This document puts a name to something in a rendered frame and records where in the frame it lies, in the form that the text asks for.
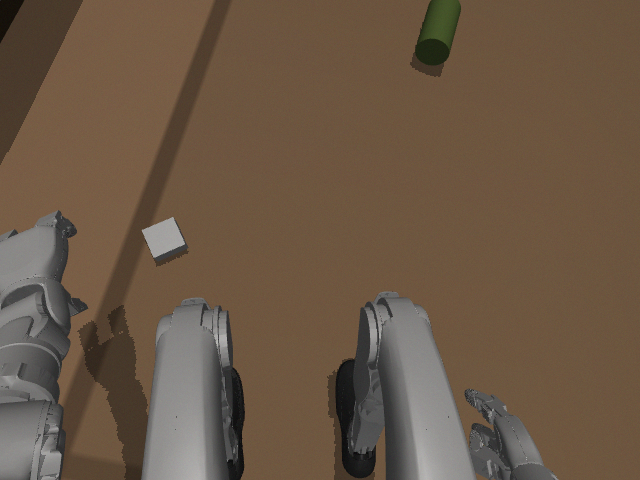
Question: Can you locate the left robot arm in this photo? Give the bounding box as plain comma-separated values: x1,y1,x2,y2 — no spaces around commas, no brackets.
0,278,71,480

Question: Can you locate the left robot hand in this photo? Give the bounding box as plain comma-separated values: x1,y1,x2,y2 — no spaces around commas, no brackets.
0,210,88,317

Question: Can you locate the right robot arm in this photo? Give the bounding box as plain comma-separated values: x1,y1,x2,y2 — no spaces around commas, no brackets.
510,464,558,480

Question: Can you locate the right robot foot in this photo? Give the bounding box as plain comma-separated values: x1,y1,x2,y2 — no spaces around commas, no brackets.
336,360,376,478

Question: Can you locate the left robot foot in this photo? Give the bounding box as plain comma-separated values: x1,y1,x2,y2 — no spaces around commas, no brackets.
227,368,245,480

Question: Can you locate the right robot hand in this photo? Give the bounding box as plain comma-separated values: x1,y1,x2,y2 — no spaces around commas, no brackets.
465,389,545,480

